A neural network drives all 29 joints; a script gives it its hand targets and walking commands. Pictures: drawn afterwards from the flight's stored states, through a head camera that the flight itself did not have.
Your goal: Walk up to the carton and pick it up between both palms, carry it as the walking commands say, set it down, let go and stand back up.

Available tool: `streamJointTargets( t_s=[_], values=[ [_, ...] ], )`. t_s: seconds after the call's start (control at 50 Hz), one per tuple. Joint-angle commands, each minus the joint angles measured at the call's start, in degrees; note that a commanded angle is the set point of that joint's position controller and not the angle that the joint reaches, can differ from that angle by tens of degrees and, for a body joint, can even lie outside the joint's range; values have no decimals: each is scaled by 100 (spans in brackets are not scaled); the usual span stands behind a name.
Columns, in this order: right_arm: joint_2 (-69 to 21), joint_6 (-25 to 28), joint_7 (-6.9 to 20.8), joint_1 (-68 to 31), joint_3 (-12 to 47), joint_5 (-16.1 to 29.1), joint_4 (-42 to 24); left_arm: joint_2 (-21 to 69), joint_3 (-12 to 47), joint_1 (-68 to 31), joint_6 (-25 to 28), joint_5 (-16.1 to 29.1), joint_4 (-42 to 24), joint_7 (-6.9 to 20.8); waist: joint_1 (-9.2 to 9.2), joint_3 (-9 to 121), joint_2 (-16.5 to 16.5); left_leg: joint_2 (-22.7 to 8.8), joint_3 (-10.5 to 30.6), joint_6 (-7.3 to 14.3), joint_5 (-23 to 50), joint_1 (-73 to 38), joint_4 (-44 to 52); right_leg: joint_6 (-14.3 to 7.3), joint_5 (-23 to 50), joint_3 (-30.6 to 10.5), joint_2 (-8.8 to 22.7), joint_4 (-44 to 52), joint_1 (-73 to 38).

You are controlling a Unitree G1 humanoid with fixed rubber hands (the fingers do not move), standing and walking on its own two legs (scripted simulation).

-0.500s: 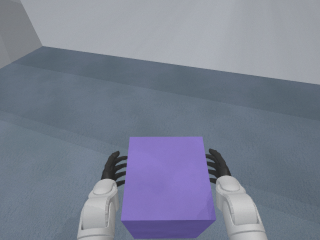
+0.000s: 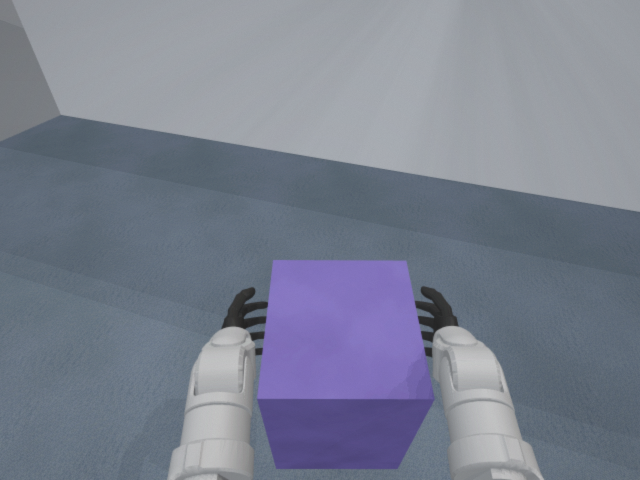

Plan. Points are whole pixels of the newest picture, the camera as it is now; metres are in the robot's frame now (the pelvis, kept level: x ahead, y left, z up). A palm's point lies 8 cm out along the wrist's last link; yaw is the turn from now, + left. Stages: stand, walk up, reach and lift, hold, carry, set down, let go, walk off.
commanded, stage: set down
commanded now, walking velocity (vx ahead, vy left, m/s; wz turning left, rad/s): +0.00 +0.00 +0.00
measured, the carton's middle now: (338, 369) +0.31 +0.03 -0.03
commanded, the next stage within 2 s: none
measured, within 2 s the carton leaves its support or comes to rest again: neither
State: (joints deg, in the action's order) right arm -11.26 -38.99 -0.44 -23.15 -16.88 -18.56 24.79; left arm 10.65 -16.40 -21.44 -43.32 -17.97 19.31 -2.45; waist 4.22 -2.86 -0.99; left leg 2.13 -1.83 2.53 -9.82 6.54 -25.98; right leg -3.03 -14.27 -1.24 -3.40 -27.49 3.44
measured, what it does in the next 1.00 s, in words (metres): lowers itself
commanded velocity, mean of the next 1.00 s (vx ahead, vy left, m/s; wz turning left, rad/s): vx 0.00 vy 0.00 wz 0.00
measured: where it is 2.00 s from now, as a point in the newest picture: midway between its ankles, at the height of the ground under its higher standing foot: outside the picture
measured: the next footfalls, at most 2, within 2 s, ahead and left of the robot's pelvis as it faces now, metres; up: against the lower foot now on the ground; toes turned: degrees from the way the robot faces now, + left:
none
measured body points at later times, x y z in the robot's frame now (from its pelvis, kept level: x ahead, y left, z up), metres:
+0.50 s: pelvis -0.01 +0.00 -0.02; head +0.02 +0.00 +0.43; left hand +0.31 +0.17 -0.03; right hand +0.34 -0.11 -0.03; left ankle +0.06 +0.09 -0.74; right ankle +0.02 -0.09 -0.74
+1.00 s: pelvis -0.02 -0.01 -0.06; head +0.15 +0.01 +0.35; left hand +0.34 +0.17 -0.13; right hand +0.37 -0.11 -0.13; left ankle +0.06 +0.09 -0.74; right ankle +0.02 -0.09 -0.74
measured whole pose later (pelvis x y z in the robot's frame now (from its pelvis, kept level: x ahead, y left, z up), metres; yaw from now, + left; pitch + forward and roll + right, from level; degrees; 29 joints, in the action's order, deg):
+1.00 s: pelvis -0.02 -0.01 -0.06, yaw +1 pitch +21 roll +0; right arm -11.8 -10.0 -2.1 -32.9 -23.5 -17.8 32.6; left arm 10.7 -25.0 -30.5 -12.7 -18.0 27.3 -0.7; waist 2.9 -1.3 -1.9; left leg 1.6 -0.6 1.8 -14.7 57.9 -51.5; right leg -3.5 -20.4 1.8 -3.8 -53.9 54.6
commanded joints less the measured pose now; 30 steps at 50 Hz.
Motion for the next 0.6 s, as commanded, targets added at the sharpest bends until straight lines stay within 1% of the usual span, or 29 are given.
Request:
streamJointTargets(
  t_s=[0.0,0.04,0.12,0.28,0.44,0.58],
  values=[
    [-5246,303,1441,-2929,2297,1187,316,5767,2515,-2786,299,1308,440,1376,-83,1136,243,-194,970,-79,-130,-1144,255,-246,-256,-719,174,602,1077],
    [-5145,366,1431,-2919,2063,1063,541,5689,2332,-2805,372,1198,650,1343,-107,1045,298,-209,981,-92,-84,-1038,258,-227,-187,-694,156,524,1091],
    [-5018,579,1416,-3027,1768,882,837,5585,2012,-2819,602,1003,972,1264,-73,1048,309,-228,1014,-102,55,-844,188,-216,-84,-698,143,360,1177],
    [-5033,1209,1328,-3294,1564,601,1263,5362,1613,-2977,1288,720,1390,1163,-41,1426,182,-158,972,-40,321,-506,-253,-211,-49,-730,121,22,1784],
    [-5046,1860,1134,-3312,1568,416,1476,4981,1514,-3144,2063,505,1376,1152,-7,1935,69,-3,844,31,450,70,-737,-135,15,-746,67,-299,2324],
    [-4858,2376,1010,-3340,1502,220,1587,4758,1635,-3389,2591,398,1314,1193,-80,2361,62,82,824,-16,281,791,-1117,-74,5,-702,13,-653,2803]
  ],
)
